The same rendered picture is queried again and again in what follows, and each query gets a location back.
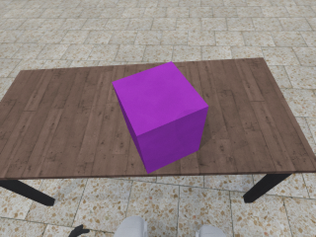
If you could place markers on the carton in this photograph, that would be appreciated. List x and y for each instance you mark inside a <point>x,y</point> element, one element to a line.
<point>164,114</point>

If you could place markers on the table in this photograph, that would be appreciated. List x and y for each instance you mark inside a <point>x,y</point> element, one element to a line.
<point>66,123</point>

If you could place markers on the robot thigh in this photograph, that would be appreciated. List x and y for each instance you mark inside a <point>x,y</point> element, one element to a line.
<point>209,231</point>
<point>132,226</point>

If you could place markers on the robot right thigh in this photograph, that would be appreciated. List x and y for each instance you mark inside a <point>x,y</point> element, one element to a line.
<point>209,231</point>

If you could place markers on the robot left hand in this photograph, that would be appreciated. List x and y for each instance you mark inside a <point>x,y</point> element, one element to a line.
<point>78,230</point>

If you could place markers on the robot left thigh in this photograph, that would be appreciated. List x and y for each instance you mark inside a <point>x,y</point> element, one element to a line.
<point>132,226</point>

